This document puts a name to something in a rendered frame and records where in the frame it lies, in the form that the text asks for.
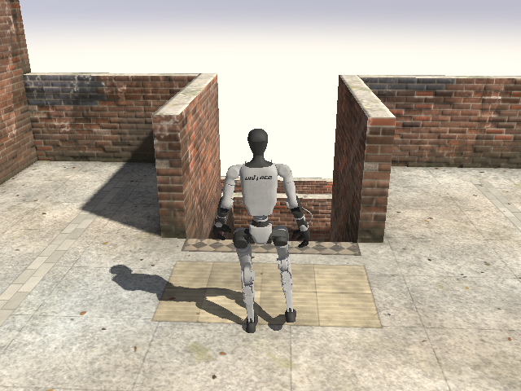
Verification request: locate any robot left forearm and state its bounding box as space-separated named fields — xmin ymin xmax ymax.
xmin=214 ymin=196 xmax=229 ymax=227

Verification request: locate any robot left hand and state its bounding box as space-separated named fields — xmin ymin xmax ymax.
xmin=212 ymin=224 xmax=231 ymax=240

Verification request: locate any robot left upper arm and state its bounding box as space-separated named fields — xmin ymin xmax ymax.
xmin=221 ymin=165 xmax=242 ymax=209

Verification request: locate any robot right forearm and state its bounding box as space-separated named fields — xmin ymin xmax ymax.
xmin=291 ymin=196 xmax=309 ymax=231

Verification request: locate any robot right upper arm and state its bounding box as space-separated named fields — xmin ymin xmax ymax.
xmin=276 ymin=164 xmax=299 ymax=209

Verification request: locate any robot torso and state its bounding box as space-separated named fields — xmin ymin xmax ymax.
xmin=240 ymin=160 xmax=278 ymax=244

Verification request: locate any left robot shin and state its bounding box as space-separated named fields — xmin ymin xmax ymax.
xmin=241 ymin=270 xmax=255 ymax=323

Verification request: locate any robot right hand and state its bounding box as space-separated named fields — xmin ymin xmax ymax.
xmin=291 ymin=228 xmax=311 ymax=248

